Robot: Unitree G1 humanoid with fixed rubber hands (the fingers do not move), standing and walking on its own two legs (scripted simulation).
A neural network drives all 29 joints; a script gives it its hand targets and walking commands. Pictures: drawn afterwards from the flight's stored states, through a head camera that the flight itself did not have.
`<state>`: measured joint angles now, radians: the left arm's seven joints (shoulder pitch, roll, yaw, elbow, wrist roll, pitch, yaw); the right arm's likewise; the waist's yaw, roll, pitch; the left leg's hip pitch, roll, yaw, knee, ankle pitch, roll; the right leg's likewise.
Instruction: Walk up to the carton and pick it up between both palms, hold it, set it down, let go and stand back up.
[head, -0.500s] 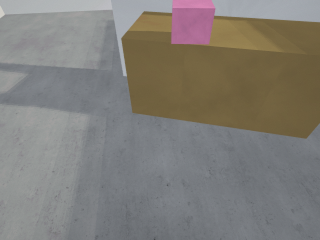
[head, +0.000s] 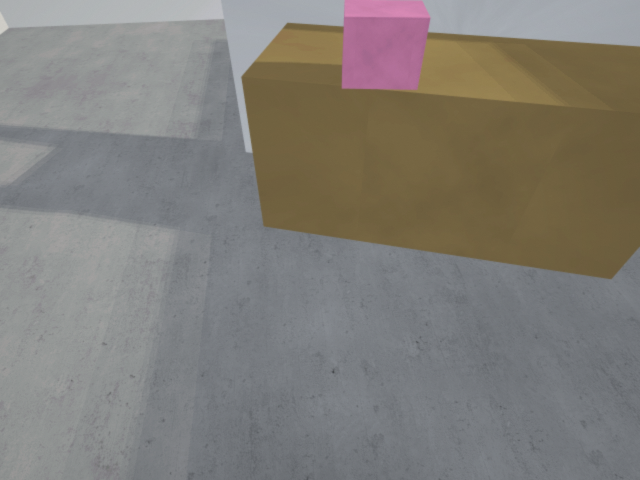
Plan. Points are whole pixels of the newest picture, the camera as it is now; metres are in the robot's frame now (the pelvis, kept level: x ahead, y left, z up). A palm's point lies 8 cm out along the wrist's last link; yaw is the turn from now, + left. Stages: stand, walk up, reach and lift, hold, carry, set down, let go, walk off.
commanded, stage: stand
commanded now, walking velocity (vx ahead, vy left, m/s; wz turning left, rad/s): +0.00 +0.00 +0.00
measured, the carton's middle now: (381, 45) +1.36 -0.17 +0.03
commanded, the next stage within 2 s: walk up in 0.28 s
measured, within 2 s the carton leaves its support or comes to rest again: neither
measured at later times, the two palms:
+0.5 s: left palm out of the picture +0.03 +0.26 -0.13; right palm out of the picture +0.04 -0.27 -0.13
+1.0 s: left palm (188, 469) +0.18 +0.18 -0.07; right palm out of the picture +0.19 -0.43 -0.12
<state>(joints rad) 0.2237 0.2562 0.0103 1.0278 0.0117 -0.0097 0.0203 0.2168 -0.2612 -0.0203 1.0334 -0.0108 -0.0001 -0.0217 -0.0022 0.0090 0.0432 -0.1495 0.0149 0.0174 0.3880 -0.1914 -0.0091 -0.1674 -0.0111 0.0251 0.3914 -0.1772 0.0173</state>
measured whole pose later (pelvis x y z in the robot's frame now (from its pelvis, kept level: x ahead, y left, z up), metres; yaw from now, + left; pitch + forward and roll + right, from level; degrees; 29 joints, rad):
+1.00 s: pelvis +0.12 -0.11 -0.01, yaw -7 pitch -5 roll +1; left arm 0.45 0.32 0.03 0.70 0.03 -0.06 -0.01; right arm 0.33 -0.42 -0.10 0.67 -0.01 0.01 0.04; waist 0.04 0.12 0.03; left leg -0.53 0.06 -0.02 1.21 -0.37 0.03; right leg -0.19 0.00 -0.03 0.55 -0.28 -0.02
